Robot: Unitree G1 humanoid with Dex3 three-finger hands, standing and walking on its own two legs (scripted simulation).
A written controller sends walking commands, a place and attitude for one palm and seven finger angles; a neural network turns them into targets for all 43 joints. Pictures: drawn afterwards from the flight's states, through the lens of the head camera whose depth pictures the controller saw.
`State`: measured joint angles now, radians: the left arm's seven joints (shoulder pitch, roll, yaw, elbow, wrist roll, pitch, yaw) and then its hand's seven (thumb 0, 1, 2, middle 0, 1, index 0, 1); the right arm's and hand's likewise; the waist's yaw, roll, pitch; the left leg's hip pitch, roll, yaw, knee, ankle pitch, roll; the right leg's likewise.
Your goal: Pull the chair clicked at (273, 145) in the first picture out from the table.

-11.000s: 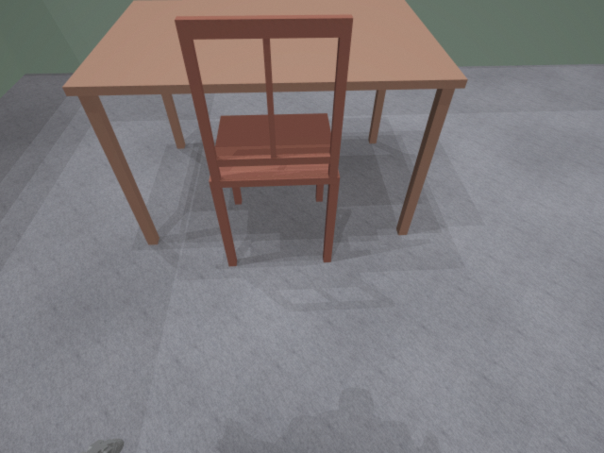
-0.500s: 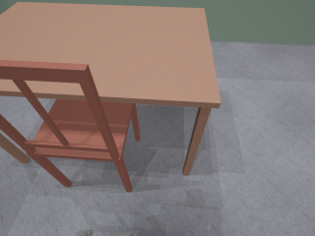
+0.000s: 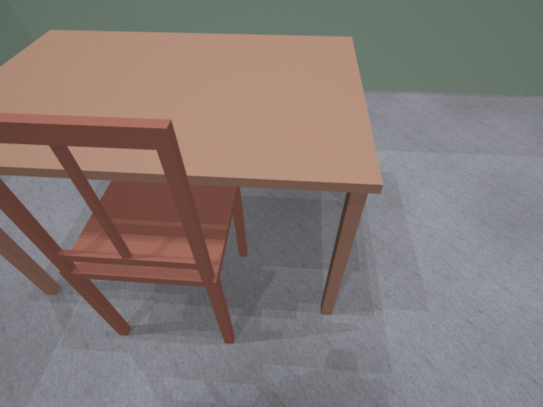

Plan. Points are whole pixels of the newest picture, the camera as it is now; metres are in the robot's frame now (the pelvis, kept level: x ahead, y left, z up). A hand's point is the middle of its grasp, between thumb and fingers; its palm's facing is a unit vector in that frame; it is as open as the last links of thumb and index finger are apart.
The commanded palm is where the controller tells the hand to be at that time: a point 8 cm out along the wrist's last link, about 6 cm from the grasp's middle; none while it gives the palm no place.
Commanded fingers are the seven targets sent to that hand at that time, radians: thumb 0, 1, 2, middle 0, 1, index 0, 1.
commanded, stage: come to a stop and stand still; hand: left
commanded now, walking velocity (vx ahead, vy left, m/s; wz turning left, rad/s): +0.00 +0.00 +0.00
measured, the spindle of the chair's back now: (97, 209) +0.48 +0.40 -0.04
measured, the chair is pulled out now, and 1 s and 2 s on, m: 0.00 0.00 0.00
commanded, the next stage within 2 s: look again from close up in 0.08 s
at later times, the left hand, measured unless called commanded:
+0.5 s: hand out of the picture +0.05 +0.20 -0.17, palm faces -0.01 -0.98 -0.22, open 7.4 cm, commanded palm none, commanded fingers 0.00 0.90 0.90 -0.20 -0.30 -0.20 -0.30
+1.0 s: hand out of the picture +0.03 +0.20 -0.17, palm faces +0.00 -0.98 -0.19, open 7.4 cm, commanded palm none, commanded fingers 0.00 0.90 0.90 -0.20 -0.30 -0.20 -0.30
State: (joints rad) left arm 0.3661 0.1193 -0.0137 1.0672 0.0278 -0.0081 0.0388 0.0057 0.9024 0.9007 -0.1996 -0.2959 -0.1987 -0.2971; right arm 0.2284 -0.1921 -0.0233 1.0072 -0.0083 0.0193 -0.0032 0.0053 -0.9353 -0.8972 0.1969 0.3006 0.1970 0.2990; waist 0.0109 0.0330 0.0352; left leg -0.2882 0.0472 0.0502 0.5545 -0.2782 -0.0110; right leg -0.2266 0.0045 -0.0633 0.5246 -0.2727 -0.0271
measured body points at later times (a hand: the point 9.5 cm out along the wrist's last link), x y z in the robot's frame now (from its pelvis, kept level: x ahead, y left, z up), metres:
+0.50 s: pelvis +0.01 +0.02 +0.00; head +0.02 +0.02 +0.45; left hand +0.05 +0.26 -0.15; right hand +0.00 -0.19 -0.16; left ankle +0.04 +0.13 -0.73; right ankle +0.01 -0.10 -0.73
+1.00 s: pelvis +0.02 +0.03 +0.01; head +0.03 +0.04 +0.46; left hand +0.03 +0.26 -0.16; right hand +0.06 -0.21 -0.15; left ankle +0.04 +0.13 -0.73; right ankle +0.01 -0.10 -0.73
